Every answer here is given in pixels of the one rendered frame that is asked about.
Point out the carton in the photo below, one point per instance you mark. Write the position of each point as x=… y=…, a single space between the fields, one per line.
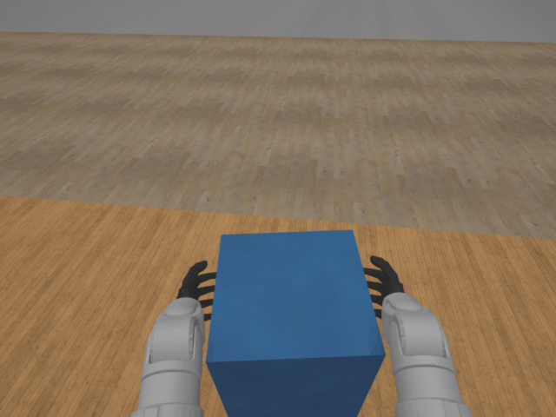
x=293 y=332

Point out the right robot hand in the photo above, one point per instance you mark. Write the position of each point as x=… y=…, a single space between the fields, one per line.
x=388 y=277

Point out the left robot hand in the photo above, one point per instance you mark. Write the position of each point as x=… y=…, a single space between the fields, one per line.
x=192 y=280

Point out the left robot forearm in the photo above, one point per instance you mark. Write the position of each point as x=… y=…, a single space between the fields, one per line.
x=172 y=364

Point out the right robot forearm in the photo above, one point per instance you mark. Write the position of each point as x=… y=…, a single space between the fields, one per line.
x=421 y=360

